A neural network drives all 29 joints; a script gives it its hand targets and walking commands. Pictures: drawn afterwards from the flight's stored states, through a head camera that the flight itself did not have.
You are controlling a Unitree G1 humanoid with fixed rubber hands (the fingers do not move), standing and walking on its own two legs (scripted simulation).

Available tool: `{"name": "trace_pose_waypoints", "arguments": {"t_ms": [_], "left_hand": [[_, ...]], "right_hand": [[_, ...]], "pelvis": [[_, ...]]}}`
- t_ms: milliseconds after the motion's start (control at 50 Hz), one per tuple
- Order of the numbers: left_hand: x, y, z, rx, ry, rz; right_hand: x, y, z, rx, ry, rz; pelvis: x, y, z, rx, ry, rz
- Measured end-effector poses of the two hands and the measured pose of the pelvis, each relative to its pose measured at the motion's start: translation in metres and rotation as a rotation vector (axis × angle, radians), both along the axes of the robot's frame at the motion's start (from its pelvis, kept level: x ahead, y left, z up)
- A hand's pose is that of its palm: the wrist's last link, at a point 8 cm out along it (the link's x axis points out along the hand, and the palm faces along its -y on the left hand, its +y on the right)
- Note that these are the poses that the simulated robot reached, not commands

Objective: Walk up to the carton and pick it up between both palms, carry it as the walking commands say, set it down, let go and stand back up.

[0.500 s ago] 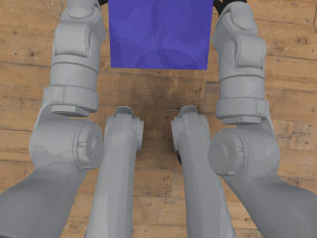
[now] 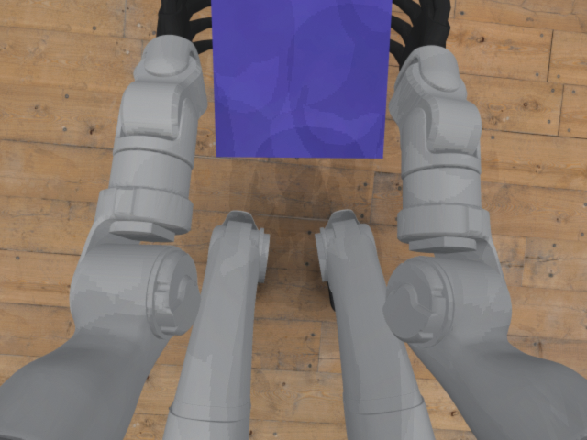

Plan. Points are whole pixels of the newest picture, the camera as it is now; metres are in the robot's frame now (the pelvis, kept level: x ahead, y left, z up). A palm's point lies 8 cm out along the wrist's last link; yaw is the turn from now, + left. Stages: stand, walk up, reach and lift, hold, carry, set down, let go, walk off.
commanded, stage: reach and lift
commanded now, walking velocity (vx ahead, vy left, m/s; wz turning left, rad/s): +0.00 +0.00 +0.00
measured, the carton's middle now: (299, 50) +0.54 -0.01 -0.14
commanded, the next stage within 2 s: none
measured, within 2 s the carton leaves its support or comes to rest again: neither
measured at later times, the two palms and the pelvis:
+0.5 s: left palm (159, 32) +0.50 +0.11 -0.01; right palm (454, 45) +0.49 -0.14 +0.00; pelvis +0.01 +0.00 +0.06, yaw +0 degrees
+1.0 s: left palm (120, 18) +0.48 +0.11 +0.07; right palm (515, 30) +0.47 -0.14 +0.07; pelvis +0.03 +0.00 +0.11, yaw +0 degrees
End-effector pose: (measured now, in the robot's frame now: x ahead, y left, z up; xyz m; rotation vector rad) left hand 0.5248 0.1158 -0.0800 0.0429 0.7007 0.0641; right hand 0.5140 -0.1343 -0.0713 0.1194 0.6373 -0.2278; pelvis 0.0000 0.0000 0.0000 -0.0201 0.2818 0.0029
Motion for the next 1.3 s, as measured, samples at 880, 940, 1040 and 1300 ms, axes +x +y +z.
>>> {"name": "trace_pose_waypoints", "arguments": {"t_ms": [880, 940, 1040, 1300], "left_hand": [[-0.042, -0.002, 0.124, 0.021, -0.006, -0.013], [-0.044, -0.001, 0.134, 0.008, -0.004, -0.002], [-0.051, -0.002, 0.153, 0.004, 0.012, -0.003], [-0.061, -0.005, 0.224, -0.003, 0.024, 0.009]], "right_hand": [[-0.040, -0.002, 0.124, -0.016, -0.005, 0.020], [-0.044, -0.001, 0.133, -0.015, -0.004, 0.015], [-0.051, -0.001, 0.154, -0.009, 0.011, 0.007], [-0.062, -0.004, 0.222, -0.027, 0.024, 0.016]], "pelvis": [[0.019, 0.001, 0.099, 0.001, -0.151, 0.004], [0.022, 0.001, 0.104, 0.005, -0.143, 0.002], [0.032, 0.002, 0.115, 0.007, -0.097, 0.000], [0.075, 0.004, 0.161, 0.011, -0.065, -0.003]]}}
